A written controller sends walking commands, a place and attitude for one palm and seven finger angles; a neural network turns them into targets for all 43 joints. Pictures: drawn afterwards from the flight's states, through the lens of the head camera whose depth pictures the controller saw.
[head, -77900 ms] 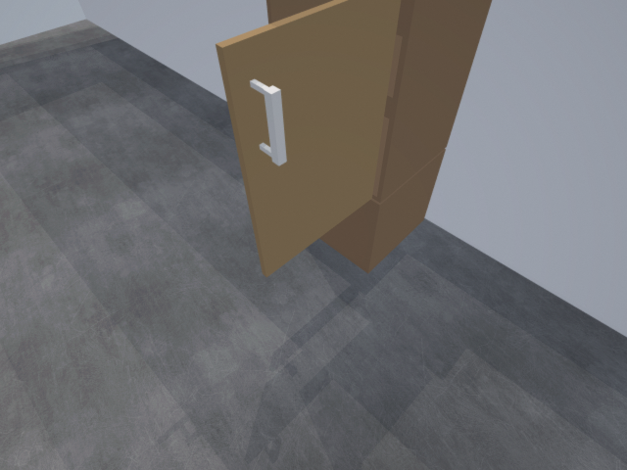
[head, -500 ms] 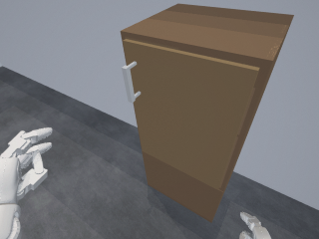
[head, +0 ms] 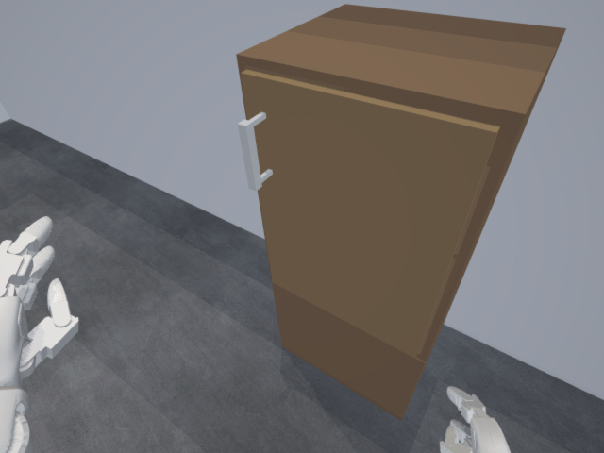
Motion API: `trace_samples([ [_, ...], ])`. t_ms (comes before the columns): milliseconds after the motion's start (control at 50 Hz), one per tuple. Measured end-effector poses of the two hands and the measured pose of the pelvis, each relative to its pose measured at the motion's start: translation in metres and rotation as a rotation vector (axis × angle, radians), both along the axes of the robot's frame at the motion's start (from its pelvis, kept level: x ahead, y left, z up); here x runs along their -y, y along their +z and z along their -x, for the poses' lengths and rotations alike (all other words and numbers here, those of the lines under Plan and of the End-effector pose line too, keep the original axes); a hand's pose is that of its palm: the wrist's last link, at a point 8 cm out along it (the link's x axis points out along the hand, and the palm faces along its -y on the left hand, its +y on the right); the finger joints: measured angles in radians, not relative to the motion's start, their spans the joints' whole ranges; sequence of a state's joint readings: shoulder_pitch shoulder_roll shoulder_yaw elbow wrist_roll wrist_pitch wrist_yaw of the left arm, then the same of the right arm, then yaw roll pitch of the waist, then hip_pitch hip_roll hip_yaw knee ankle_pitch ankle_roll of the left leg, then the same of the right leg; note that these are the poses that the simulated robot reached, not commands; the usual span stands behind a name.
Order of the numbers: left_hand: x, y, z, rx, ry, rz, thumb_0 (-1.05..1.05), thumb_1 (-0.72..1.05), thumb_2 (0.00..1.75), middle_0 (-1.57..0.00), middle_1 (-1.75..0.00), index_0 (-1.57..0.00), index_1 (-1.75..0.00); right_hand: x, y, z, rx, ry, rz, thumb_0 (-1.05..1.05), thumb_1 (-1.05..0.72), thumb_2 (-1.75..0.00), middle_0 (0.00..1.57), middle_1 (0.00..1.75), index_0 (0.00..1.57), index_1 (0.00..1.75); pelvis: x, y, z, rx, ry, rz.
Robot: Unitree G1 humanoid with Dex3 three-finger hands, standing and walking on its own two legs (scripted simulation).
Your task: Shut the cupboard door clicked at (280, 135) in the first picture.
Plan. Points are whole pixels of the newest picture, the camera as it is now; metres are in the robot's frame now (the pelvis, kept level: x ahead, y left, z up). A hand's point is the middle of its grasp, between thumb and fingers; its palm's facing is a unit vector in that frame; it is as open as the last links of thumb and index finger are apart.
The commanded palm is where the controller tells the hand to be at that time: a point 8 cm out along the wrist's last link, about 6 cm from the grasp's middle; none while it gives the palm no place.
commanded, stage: step back with the hand held close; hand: left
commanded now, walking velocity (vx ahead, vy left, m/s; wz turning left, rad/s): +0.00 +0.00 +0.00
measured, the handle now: (257, 152) +0.60 +0.16 +0.11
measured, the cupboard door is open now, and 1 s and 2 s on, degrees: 0 0 0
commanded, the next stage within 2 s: stop stepping back and stand still in 1.18 s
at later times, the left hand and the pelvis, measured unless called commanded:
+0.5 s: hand (50, 339) +0.17 +0.27 +0.16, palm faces +0.38 -0.77 -0.51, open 7.4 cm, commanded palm +0.12 +0.31 +0.17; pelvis -0.04 +0.02 -0.02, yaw -3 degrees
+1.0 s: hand out of the picture +0.10 +0.32 +0.19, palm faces +0.53 -0.74 -0.42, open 7.4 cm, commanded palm +0.05 +0.33 +0.17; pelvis -0.10 +0.03 -0.01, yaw -1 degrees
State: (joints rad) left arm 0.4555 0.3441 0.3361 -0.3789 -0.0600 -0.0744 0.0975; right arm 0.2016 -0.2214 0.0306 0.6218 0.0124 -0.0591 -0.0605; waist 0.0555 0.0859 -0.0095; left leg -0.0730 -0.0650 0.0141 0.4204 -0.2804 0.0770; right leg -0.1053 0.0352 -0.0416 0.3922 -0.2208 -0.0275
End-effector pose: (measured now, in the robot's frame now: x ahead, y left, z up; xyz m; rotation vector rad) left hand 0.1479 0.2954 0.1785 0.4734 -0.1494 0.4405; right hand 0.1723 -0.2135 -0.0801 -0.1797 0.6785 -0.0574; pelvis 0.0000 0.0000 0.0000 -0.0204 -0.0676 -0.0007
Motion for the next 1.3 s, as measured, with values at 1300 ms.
trace_samples([
  [1300, 0.021, 0.021, 0.187, 0.111, -0.401, -0.281, 0.02, 0.88, 0.89, -0.22, -0.30, -0.21, -0.30, -0.002, 0.013, 0.214, 0.068, -0.041, 0.077, 0.01, -0.90, -0.90, 0.21, 0.30, 0.21, 0.30, -0.008, -0.025, 0.240, -0.137, -0.057, 0.030],
])
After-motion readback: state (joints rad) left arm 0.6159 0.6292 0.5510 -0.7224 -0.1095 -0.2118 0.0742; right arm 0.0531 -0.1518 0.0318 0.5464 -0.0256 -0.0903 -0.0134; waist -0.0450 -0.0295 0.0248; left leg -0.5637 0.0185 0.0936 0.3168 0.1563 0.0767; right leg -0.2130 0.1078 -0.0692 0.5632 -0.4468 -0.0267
